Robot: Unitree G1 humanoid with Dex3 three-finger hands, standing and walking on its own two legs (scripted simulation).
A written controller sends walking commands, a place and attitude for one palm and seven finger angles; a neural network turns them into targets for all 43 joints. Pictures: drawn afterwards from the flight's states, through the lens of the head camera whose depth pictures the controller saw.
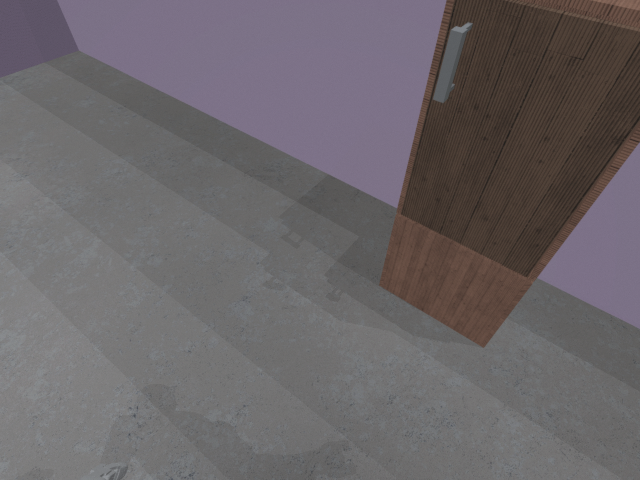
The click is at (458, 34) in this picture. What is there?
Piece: cupboard door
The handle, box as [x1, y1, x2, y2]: [433, 22, 472, 102]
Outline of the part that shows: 472,23 468,22 461,27 455,26 451,29 433,99 443,102 447,98 448,93 453,88 454,84 452,83 452,80 466,32 471,28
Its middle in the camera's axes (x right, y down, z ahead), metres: +0.27 -0.35 +0.77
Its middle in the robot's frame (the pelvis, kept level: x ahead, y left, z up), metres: +0.85 -0.22 +0.13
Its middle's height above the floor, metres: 0.90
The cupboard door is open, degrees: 0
